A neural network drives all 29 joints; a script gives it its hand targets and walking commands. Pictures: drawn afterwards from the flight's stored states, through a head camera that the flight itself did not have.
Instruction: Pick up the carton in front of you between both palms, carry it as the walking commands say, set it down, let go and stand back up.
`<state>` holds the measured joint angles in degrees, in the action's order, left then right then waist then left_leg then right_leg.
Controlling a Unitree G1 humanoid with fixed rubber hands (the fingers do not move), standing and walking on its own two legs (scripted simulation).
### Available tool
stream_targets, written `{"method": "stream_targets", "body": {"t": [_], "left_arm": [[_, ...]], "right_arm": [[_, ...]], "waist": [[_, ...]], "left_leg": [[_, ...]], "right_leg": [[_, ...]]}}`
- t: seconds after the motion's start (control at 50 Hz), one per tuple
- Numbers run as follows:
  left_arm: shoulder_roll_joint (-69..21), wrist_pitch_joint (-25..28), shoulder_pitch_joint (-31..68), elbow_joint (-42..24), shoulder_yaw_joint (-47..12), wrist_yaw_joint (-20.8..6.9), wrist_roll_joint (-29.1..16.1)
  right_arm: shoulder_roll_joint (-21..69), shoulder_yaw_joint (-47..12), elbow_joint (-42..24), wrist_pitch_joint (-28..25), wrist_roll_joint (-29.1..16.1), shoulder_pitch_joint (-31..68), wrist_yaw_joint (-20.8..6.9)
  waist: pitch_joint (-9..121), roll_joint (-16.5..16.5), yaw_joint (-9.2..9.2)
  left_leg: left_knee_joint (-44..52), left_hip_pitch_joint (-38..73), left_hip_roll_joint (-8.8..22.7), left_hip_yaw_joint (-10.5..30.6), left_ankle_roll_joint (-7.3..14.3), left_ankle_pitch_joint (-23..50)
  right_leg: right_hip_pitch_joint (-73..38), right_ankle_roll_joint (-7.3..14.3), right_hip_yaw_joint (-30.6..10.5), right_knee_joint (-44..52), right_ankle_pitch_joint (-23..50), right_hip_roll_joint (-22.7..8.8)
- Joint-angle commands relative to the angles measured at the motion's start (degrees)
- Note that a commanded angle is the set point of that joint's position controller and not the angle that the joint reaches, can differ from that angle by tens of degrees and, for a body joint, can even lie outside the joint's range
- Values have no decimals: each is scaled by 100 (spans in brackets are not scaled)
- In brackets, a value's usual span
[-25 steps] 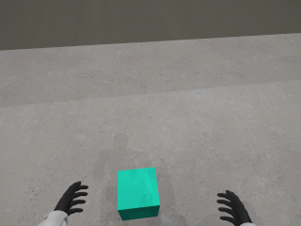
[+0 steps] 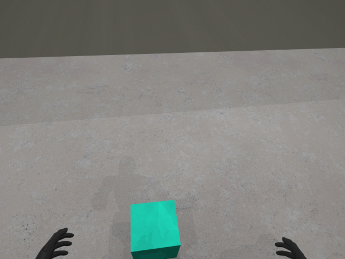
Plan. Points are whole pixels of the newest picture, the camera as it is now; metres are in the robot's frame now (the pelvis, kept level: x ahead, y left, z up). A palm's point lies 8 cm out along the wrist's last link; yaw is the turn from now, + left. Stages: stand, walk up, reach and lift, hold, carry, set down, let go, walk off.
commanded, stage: stand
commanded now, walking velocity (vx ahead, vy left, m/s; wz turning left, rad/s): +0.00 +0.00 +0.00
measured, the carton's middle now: (154, 232) +0.37 +0.06 -0.65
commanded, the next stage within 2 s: none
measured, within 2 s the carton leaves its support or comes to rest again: neither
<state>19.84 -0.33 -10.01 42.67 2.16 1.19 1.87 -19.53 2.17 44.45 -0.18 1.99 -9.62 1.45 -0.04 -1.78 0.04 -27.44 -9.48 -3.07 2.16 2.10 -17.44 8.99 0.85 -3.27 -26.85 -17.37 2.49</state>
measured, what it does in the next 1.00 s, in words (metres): stands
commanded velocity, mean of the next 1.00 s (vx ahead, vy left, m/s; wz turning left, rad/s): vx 0.00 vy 0.00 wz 0.00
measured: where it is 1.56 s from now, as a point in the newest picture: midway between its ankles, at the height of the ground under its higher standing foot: outside the picture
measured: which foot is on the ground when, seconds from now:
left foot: down 0.00-1.00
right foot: down 0.00-1.00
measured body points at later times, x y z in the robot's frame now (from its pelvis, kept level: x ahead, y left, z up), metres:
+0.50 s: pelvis -0.01 +0.01 +0.01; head -0.01 +0.02 +0.46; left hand +0.11 +0.31 -0.11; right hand +0.11 -0.30 -0.10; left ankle -0.03 +0.10 -0.74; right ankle -0.03 -0.11 -0.74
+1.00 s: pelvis -0.02 +0.00 +0.01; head -0.03 +0.01 +0.46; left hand +0.08 +0.32 -0.11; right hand +0.08 -0.31 -0.10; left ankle -0.03 +0.10 -0.74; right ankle -0.03 -0.11 -0.74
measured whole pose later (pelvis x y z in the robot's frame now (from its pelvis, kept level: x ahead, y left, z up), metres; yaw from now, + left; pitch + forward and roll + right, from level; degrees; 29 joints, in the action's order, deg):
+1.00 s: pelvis -0.02 +0.00 +0.01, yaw +0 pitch -2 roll +0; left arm 22.0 0.8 -7.7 57.2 0.3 1.0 0.9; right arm -21.5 0.6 58.4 -1.1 1.0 -7.2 0.9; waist -1.0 -1.0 -0.1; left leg -19.4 -5.5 -3.4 2.4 2.4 -11.4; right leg 5.0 0.4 -3.3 -18.8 -11.5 1.7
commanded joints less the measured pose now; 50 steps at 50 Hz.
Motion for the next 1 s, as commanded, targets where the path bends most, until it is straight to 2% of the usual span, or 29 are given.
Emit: {"method": "stream_targets", "body": {"t": [0.0,0.16,0.52,0.98], "left_arm": [[791,99,187,-238,167,35,-12],[845,120,244,92,118,50,-44],[985,151,372,726,45,30,-70],[1128,173,459,1211,-13,-1,-96]], "right_arm": [[-910,187,-199,-83,-11,169,32],[-968,136,122,-108,-40,279,36],[-1080,77,739,-139,-62,417,-1],[-1194,19,1153,-151,-107,469,-29]], "waist": [[378,256,-1],[315,187,-2],[100,176,-6],[10,177,-11]], "left_leg": [[334,203,777,624,-141,2435],[491,297,802,657,-135,2422],[908,300,827,733,-86,1726],[1113,315,869,798,-48,1492]], "right_leg": [[-181,-15,-472,188,1965,-624],[-226,-7,-505,330,1919,-679],[-283,23,-609,775,1448,-766],[-337,37,-625,1049,1253,-817]]}}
